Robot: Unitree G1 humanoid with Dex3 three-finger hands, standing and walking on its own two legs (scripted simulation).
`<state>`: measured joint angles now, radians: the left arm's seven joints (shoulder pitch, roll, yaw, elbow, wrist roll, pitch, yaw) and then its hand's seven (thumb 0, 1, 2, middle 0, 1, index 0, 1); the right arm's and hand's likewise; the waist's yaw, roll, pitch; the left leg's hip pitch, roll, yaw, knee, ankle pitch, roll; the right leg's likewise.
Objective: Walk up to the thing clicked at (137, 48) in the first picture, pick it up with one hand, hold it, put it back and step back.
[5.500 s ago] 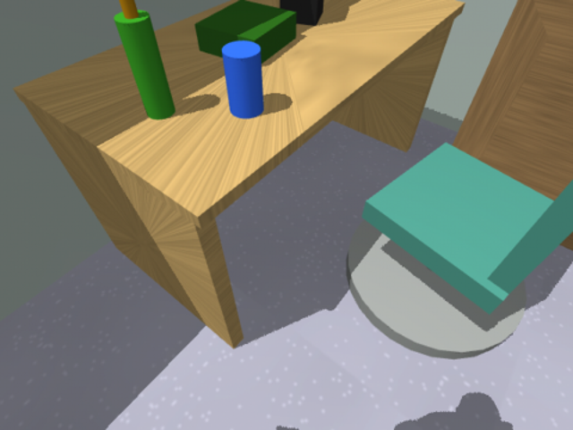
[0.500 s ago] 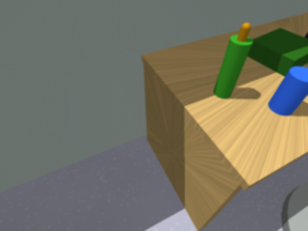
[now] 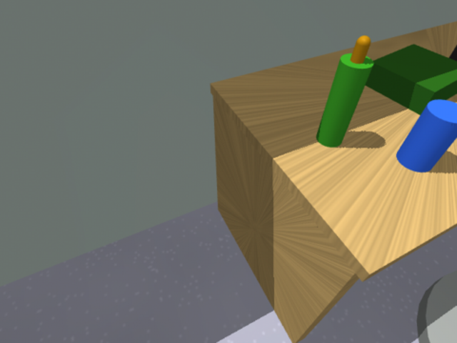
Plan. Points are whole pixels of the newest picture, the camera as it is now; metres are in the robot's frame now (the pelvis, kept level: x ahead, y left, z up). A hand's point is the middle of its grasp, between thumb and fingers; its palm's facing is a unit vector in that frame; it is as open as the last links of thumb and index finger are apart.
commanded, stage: stand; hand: left
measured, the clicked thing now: (344, 95) +0.64 -0.26 +0.10
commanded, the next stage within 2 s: walk up in 0.82 s
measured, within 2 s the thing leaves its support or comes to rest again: neither
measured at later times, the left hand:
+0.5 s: hand out of the picture +0.07 +0.25 -0.16, palm faces -0.02 -0.94 -0.35, open 7.4 cm
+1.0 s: hand out of the picture +0.10 +0.26 -0.16, palm faces -0.12 -0.92 -0.36, open 7.4 cm
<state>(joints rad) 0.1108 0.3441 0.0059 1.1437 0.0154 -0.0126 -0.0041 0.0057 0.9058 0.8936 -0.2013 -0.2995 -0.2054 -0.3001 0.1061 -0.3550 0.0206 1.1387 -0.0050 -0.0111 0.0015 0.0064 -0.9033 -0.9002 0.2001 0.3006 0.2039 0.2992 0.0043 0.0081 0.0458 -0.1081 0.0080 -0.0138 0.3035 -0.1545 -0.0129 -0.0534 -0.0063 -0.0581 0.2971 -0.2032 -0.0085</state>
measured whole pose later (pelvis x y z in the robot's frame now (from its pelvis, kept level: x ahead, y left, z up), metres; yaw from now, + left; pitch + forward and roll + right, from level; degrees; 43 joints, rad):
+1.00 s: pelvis -0.01 -0.03 -0.01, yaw -7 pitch -2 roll +2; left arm 0.14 0.45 0.11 0.91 0.06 0.12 -0.09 0.01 0.91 0.89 -0.20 -0.30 -0.20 -0.30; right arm 0.16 -0.38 -0.08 0.94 -0.02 -0.05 -0.07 0.00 -0.90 -0.90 0.21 0.30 0.21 0.30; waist 0.03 -0.06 0.14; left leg -0.17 0.07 0.09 0.46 -0.24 -0.03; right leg -0.43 -0.02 0.08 1.02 -0.44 0.00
